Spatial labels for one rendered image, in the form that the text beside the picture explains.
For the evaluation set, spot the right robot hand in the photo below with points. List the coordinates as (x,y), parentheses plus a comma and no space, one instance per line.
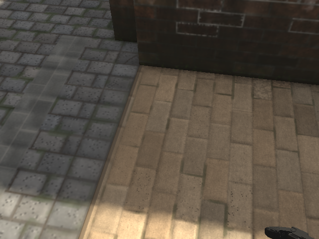
(276,232)

